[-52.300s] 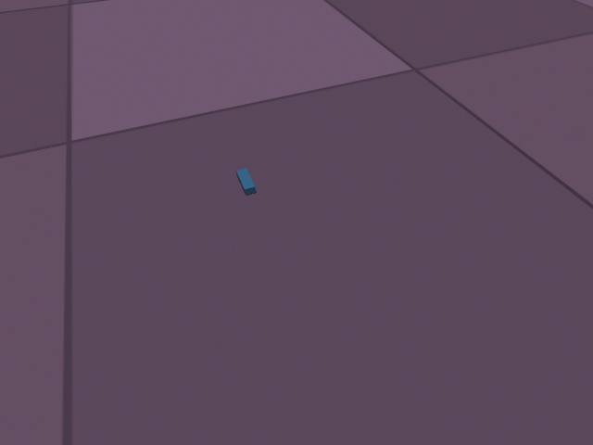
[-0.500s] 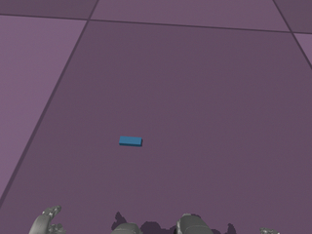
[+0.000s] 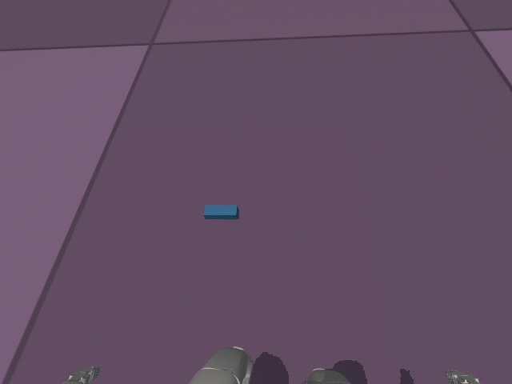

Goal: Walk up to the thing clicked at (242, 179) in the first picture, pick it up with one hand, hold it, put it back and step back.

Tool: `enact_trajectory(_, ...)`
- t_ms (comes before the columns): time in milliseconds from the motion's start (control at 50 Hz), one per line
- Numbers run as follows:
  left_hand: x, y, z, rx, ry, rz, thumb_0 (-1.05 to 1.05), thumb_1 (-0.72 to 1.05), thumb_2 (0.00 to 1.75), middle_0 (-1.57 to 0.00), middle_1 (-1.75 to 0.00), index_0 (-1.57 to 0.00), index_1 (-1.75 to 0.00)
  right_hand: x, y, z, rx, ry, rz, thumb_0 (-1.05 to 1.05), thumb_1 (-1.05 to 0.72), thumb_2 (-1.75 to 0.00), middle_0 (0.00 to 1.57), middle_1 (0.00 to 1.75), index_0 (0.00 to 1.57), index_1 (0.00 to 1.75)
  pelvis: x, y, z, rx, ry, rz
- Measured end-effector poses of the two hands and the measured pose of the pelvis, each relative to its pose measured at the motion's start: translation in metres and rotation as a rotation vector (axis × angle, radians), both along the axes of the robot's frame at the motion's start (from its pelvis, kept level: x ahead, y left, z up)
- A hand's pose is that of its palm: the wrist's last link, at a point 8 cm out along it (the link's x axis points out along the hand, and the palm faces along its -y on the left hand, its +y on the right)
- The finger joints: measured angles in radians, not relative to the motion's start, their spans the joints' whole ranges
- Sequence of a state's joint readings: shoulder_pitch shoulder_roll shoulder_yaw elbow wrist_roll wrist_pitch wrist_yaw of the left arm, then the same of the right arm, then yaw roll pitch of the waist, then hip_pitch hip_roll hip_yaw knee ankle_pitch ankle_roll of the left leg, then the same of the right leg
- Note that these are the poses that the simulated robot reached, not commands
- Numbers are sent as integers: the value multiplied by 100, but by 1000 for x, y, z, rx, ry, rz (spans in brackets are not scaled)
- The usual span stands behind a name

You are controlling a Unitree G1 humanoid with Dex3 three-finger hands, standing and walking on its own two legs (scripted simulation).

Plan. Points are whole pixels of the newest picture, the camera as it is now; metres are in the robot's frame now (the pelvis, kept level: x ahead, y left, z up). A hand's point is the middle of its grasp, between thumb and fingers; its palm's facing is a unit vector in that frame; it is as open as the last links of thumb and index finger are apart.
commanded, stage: step back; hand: left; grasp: from above
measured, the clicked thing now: (221, 212) +0.84 +0.26 -0.74
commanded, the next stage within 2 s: stand in 1.60 s
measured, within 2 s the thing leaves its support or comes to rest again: neither
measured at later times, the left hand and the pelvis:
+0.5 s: hand out of the picture -0.12 +0.28 -0.15, palm faces +0.00 -0.91 -0.43, open 7.4 cm; pelvis -0.18 +0.00 -0.01, yaw +0 degrees
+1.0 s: hand out of the picture -0.18 +0.29 -0.14, palm faces +0.05 -0.92 -0.38, open 7.4 cm; pelvis -0.23 +0.01 +0.00, yaw +3 degrees
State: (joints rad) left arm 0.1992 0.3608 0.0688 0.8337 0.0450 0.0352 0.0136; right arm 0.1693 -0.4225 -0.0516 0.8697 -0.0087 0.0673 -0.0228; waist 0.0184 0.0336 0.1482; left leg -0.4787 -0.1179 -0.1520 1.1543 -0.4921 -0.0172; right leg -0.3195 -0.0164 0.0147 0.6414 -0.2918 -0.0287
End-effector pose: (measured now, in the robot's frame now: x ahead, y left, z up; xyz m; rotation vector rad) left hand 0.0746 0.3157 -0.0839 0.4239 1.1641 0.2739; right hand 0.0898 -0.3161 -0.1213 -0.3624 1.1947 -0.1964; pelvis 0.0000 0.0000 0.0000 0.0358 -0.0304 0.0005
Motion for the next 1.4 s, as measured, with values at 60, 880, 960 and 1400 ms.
enact_trajectory(60,-13,5,1,14,-38,3,0,90,90,-20,-30,-21,-30,-29,1,-4,-11,58,19,1,-91,-89,20,30,20,30,-22,1,-2,-4,0,29)
enact_trajectory(880,-269,26,-19,-64,25,84,0,90,90,-20,-30,-20,-30,-264,31,6,24,64,26,1,-91,-89,20,30,20,30,-232,15,1,-12,-13,46)
enact_trajectory(960,-264,19,-21,-77,17,72,0,90,90,-20,-30,-20,-30,-260,32,6,38,43,14,1,-91,-89,21,30,20,30,-230,11,2,-40,-21,39)
enact_trajectory(1400,-202,16,-21,-115,-41,68,0,90,90,-20,-30,-20,-30,-177,50,18,29,-55,50,1,-91,-89,21,30,20,30,-200,22,8,-41,-4,53)
